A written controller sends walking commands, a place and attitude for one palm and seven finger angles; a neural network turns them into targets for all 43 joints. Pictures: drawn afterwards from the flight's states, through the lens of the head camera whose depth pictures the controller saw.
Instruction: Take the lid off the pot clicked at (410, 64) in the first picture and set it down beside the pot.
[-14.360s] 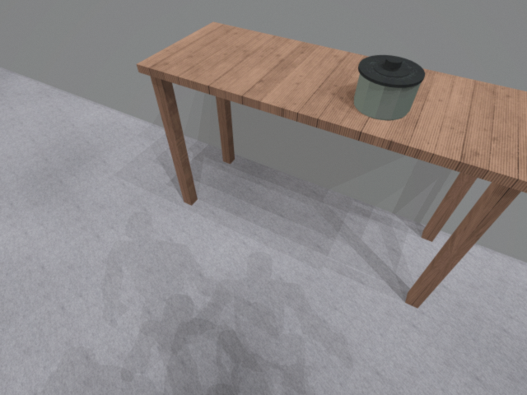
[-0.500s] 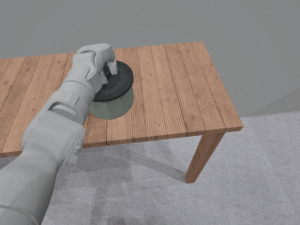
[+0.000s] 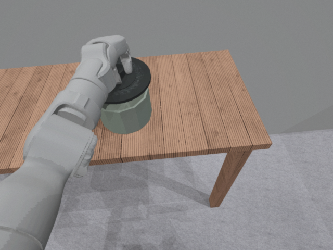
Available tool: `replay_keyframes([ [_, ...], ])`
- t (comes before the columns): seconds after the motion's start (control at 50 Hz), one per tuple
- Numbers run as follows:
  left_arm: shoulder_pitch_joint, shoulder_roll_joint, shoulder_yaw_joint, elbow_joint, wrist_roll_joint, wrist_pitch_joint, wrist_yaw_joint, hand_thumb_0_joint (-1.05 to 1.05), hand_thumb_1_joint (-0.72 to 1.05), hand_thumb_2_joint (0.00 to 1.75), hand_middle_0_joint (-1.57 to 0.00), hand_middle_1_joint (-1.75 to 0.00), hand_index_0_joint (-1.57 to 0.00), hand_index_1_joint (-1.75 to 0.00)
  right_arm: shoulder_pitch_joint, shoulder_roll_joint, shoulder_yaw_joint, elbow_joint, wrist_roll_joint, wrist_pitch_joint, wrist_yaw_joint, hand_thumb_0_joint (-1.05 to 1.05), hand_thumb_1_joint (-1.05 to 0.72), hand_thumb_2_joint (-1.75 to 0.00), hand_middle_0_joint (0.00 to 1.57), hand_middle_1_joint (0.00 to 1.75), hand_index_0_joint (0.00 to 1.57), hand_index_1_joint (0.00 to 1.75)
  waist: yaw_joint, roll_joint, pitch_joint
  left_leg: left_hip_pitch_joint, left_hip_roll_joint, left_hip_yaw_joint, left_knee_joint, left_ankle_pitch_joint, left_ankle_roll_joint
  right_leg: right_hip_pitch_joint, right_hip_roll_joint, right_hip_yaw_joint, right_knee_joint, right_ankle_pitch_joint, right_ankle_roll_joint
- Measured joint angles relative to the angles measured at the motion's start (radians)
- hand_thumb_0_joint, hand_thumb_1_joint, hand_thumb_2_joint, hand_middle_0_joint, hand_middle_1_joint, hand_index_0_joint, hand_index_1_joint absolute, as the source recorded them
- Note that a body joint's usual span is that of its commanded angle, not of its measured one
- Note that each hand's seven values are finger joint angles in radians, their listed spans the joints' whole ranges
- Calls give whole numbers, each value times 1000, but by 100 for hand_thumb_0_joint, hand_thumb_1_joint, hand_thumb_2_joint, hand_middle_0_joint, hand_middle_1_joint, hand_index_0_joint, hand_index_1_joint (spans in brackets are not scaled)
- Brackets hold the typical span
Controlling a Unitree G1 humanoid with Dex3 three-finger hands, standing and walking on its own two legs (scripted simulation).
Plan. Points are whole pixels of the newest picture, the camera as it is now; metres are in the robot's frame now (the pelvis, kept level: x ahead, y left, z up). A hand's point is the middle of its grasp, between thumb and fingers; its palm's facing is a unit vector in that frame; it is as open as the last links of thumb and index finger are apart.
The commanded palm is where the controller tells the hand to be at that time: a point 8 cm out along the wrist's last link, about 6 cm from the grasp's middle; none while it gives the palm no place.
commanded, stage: lift the lid straight up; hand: left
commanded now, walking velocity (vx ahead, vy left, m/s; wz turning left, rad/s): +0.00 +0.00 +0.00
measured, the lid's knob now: (116, 71) +0.53 +0.09 +0.14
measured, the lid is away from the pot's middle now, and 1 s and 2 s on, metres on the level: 0.01 0.01 0.08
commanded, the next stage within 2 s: move the lid sideways beside the pot in 1.26 s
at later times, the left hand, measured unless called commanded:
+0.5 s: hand (103, 56) +0.51 +0.10 +0.21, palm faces -0.33 -0.07 -0.94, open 6.7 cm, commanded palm +0.51 +0.10 +0.28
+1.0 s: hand (99, 37) +0.50 +0.09 +0.25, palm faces -0.27 -0.07 -0.96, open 6.7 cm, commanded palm +0.50 +0.10 +0.32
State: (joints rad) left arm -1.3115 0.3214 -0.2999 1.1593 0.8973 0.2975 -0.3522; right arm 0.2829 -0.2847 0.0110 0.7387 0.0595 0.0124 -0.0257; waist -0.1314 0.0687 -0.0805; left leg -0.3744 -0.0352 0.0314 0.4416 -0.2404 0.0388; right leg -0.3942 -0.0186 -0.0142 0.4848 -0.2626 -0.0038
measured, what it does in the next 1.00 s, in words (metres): stands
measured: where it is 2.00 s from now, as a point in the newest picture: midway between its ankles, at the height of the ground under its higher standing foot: outside the picture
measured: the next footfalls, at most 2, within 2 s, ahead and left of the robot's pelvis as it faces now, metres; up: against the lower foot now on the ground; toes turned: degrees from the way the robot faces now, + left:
none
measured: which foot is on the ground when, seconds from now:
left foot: down 0.00-1.00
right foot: down 0.00-1.00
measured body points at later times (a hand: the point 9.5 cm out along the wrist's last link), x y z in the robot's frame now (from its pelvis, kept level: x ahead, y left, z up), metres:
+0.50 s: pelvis +0.00 +0.01 +0.00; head +0.05 -0.02 +0.45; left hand +0.52 +0.10 +0.26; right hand +0.03 -0.26 -0.14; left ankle -0.02 +0.10 -0.74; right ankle -0.02 -0.12 -0.74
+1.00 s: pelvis +0.00 +0.01 +0.00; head +0.05 -0.01 +0.45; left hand +0.51 +0.09 +0.31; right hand +0.05 -0.25 -0.14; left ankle -0.02 +0.10 -0.74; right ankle -0.02 -0.12 -0.74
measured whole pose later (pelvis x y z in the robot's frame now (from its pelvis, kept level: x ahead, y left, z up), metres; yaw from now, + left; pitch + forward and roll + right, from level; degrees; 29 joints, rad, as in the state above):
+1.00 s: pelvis +0.00 +0.01 +0.00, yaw +1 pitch +10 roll +1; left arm -1.52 0.35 -0.30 1.18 0.93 0.34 -0.46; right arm 0.31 -0.28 0.01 0.76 0.04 -0.04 -0.01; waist -0.13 0.07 -0.09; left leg -0.37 -0.06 0.03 0.41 -0.22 0.05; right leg -0.38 -0.04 -0.02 0.46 -0.25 0.01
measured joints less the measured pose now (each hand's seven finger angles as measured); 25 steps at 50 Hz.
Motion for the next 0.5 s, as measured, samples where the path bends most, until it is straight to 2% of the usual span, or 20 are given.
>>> replay_keyframes([
  [0.18,-46,14,-10,19,4,8,-25,2,35,64,-64,-96,-73,-98,6,-6,1,5,1,-11,-5,1,-91,-90,20,29,20,30,-5,-6,5,1,-2,-4,-5,6,1,2,-2,-3,-5,5,1],
  [0.32,-72,33,22,23,11,0,-44,2,35,64,-64,-96,-73,-98,23,-5,4,11,-5,-21,-6,1,-91,-90,20,29,20,30,-11,-5,6,3,-4,0,-11,9,4,4,-4,0,-13,9,4],
  [0.5,-102,49,15,28,19,6,-71,2,35,64,-64,-96,-73,-98,41,2,4,16,-6,-25,1,1,-91,-90,20,29,20,30,-10,-5,3,7,-8,1,-18,11,9,10,-7,3,-23,13,9],
])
